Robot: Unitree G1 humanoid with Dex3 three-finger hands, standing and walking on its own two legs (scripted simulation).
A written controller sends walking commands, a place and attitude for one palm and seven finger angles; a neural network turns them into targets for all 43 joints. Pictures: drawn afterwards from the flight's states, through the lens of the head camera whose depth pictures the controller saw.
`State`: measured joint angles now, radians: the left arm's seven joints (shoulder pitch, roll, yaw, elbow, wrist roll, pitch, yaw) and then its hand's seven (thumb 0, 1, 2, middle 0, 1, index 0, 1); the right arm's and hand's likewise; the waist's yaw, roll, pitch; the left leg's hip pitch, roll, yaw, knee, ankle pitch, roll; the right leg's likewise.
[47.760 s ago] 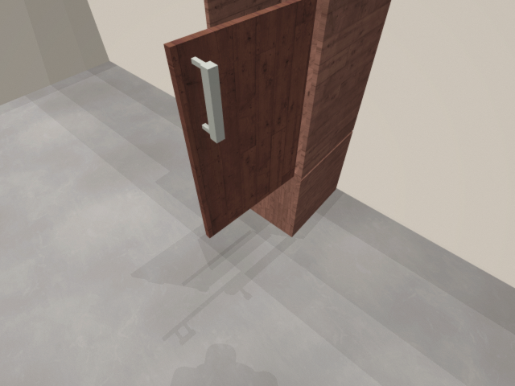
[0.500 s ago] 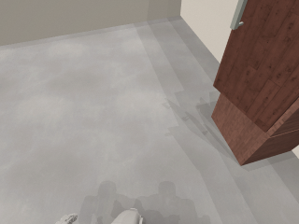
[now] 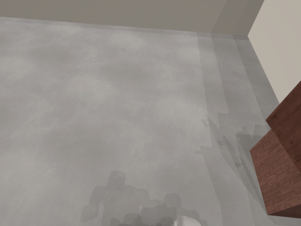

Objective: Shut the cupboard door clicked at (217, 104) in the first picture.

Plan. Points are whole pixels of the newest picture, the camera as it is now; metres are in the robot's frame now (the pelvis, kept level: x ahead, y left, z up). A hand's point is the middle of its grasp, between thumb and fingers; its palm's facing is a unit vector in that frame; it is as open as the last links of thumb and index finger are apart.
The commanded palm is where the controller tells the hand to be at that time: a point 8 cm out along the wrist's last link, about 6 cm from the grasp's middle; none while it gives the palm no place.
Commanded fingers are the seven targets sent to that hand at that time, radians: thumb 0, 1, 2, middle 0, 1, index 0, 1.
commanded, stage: walk to a spot facing it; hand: left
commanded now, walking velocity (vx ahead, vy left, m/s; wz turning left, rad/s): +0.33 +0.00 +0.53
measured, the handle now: out of the picture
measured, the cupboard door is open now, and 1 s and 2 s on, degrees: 13 13 13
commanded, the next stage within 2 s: turn to face it in 0.88 s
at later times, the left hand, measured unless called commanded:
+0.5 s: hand out of the picture +0.09 +0.11 -0.15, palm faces +0.37 -0.91 -0.19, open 7.4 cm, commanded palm none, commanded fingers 0.00 0.90 0.90 -0.20 -0.30 -0.20 -0.30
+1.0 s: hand (67, 176) +0.28 +0.29 -0.15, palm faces +0.53 -0.82 -0.24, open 7.4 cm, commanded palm none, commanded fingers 0.00 0.90 0.90 -0.20 -0.30 -0.20 -0.30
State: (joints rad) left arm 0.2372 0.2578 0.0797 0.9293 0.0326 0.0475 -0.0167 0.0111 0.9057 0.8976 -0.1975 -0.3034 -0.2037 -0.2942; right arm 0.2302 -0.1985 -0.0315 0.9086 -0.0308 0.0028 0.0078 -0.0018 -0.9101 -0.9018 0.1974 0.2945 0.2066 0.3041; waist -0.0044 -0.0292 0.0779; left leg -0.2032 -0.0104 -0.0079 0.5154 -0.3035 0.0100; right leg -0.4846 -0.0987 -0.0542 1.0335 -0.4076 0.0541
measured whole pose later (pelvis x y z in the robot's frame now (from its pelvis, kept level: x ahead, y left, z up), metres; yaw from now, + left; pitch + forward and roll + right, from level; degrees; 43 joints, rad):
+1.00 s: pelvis +0.30 +0.07 +0.01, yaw +32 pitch +0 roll +1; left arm 0.16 0.22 0.07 0.91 0.04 0.00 -0.01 0.01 0.91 0.90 -0.19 -0.30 -0.20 -0.29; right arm 0.28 -0.18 -0.03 1.00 -0.02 -0.03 -0.01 0.00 -0.92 -0.90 0.20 0.29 0.21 0.30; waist -0.02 -0.01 0.06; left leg -0.15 -0.05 0.04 0.40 -0.25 0.06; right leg -0.54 -0.13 -0.03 0.87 -0.23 0.05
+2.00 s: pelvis +0.43 +0.13 +0.00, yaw +0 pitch +0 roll -1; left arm 0.16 0.25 0.09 0.90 0.03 0.08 -0.03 0.01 0.91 0.90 -0.19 -0.30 -0.20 -0.29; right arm 0.24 -0.22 -0.04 0.92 -0.03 0.02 -0.02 0.00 -0.91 -0.90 0.20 0.29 0.21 0.30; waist -0.02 0.02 0.09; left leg -0.17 0.15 0.27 0.55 -0.36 -0.02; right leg -0.34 -0.03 -0.08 0.73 -0.38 0.03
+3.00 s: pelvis +0.45 +0.12 +0.00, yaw -34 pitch +0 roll +0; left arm 0.17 0.21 0.06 0.88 0.02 0.04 0.00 0.00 0.90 0.90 -0.20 -0.30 -0.20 -0.29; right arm 0.20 -0.28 -0.06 0.93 -0.01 0.08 -0.01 0.00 -0.91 -0.90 0.20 0.29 0.20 0.30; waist -0.01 0.05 0.09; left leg -0.46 0.10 0.06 1.11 -0.47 -0.08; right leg -0.28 0.02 -0.02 0.55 -0.28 -0.03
